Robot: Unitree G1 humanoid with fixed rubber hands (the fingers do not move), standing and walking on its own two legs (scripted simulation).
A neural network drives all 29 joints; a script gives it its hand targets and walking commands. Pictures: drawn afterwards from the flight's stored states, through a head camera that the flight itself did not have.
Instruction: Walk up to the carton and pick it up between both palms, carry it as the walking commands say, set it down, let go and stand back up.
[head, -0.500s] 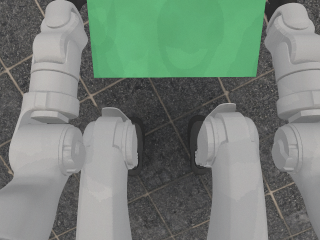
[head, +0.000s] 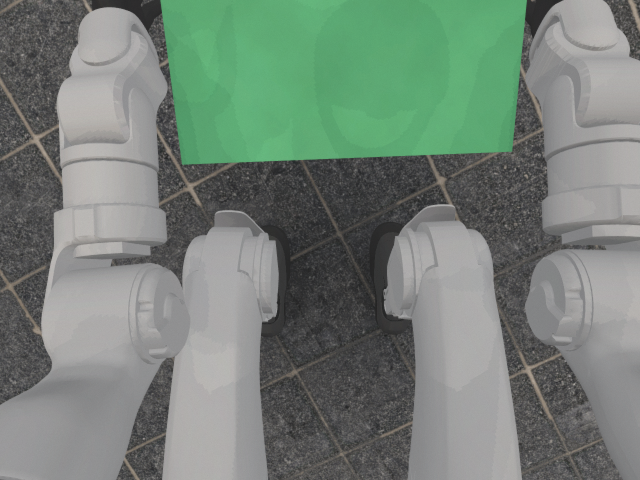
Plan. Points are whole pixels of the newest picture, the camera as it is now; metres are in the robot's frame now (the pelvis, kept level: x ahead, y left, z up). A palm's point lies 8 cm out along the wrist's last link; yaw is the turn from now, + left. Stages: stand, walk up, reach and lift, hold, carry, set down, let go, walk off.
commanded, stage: reach and lift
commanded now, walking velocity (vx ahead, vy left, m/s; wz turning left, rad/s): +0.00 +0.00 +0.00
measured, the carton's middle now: (337, 42) +0.53 -0.01 -0.18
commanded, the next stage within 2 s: none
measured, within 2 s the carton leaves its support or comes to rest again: neither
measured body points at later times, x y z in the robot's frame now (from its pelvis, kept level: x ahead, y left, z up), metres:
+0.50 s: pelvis +0.00 +0.00 +0.05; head +0.33 +0.00 +0.35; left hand +0.54 +0.17 -0.04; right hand +0.53 -0.21 -0.05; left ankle +0.16 +0.11 -0.41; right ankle +0.16 -0.11 -0.41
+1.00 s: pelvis +0.00 +0.01 +0.10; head +0.30 +0.00 +0.43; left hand +0.52 +0.17 +0.02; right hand +0.51 -0.20 +0.02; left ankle +0.16 +0.11 -0.41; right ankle +0.16 -0.11 -0.41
